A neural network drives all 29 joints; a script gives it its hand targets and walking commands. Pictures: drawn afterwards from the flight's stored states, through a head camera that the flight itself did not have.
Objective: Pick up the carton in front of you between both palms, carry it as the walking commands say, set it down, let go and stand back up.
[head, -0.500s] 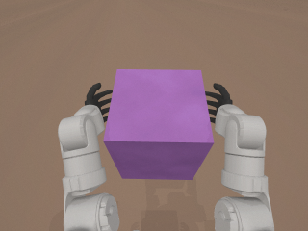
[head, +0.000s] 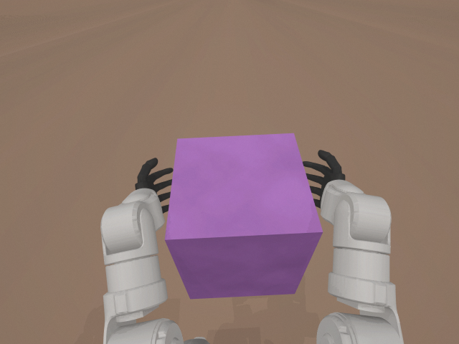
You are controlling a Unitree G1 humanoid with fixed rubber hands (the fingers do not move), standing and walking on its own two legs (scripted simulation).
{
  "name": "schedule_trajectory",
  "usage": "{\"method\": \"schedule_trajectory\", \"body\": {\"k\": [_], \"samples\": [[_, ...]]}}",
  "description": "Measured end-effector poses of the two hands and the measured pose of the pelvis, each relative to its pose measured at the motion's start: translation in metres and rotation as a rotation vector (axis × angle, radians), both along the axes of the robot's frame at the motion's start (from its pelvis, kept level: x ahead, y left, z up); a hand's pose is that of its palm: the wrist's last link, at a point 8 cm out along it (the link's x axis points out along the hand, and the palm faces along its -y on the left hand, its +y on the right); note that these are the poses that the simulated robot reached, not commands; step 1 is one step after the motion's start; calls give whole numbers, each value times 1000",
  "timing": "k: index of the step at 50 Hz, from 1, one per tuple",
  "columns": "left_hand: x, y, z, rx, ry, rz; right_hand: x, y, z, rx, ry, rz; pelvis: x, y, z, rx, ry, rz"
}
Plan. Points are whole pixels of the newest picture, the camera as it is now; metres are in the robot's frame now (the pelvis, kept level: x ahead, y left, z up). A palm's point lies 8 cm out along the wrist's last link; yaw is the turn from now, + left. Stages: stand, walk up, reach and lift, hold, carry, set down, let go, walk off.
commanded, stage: carry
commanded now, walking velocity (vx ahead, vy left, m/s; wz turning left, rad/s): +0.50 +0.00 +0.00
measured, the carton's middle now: (239, 220) +0.33 +0.03 +0.02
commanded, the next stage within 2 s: none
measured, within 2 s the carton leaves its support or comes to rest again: neither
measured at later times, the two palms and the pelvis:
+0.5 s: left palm (198, 115) +0.58 +0.12 +0.09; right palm (331, 121) +0.55 -0.17 +0.09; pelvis +0.34 -0.01 +0.00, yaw -4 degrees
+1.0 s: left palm (220, 71) +0.75 +0.08 +0.10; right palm (333, 72) +0.75 -0.21 +0.10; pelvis +0.52 -0.06 -0.01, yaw -1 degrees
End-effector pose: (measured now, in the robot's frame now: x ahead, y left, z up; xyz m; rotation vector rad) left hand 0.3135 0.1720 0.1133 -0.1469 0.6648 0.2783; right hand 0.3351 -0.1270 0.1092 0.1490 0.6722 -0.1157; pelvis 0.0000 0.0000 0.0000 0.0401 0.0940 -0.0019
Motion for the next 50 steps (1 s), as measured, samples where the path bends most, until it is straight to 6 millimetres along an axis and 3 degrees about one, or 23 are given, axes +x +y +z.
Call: {"method": "schedule_trajectory", "body": {"k": [4, 9, 16, 20, 24, 30, 33, 40, 46, 50], "samples": [[41, 2, -9, 1, -31, 5, 37, 2, -14, 2, -33, 1, 58, 6, -3, -1, 1, 9], [104, 4, -28, 40, -69, -77, 86, 4, -31, -71, -71, -3, 138, 21, -25, -15, -29, -31], [171, -20, -40, 53, 53, -210, 119, -18, -40, -102, 59, -92, 221, 23, -6, -34, -32, -63], [210, -32, -32, 55, 33, -239, 151, -30, -29, -101, 41, -124, 272, 15, 2, -53, -41, -60], [253, -44, -25, 52, -15, -219, 200, -43, -21, -101, -7, -111, 325, -2, -2, -48, -58, -59], [327, -71, -29, 72, -101, -165, 291, -71, -30, -86, -99, -62, 408, -38, -33, -23, -105, -47], [355, -80, -33, 96, -47, -151, 324, -80, -40, -60, -45, -48, 426, -49, -33, -35, -96, -38], [386, -85, -29, 87, 19, -106, 369, -85, -34, -71, 17, 2, 460, -65, -12, -13, -64, 2], [418, -87, -12, 85, -37, -109, 398, -87, -17, -86, -38, -1, 492, -66, -7, -19, -58, -11], [441, -88, -12, 73, -50, -134, 413, -87, -13, -105, -47, -24, 515, -63, -10, -38, -64, -11]]}}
